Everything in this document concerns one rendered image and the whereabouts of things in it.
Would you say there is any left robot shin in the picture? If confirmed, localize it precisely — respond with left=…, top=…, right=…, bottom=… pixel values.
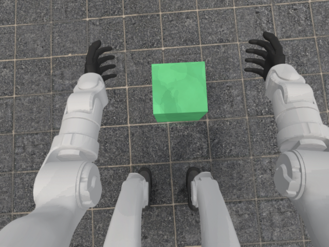
left=121, top=173, right=145, bottom=188

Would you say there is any robot left upper arm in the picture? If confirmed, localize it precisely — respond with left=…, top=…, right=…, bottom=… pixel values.
left=0, top=161, right=102, bottom=247

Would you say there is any robot right forearm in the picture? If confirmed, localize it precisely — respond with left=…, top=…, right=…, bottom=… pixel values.
left=265, top=64, right=329, bottom=153

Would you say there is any robot left thigh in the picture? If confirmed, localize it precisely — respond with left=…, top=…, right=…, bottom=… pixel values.
left=103, top=178, right=149, bottom=247

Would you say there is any robot left hand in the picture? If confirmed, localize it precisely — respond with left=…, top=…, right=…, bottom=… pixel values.
left=84, top=40, right=117, bottom=82

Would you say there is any robot left forearm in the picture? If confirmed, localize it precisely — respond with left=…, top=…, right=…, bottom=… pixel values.
left=33, top=73, right=108, bottom=202

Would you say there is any carton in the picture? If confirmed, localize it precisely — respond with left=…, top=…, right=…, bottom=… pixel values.
left=152, top=61, right=208, bottom=122

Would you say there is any robot right upper arm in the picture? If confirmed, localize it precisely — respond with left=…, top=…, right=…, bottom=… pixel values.
left=273, top=149, right=329, bottom=247

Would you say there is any robot right hand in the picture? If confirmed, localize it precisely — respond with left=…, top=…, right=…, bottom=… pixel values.
left=244, top=31, right=285, bottom=81

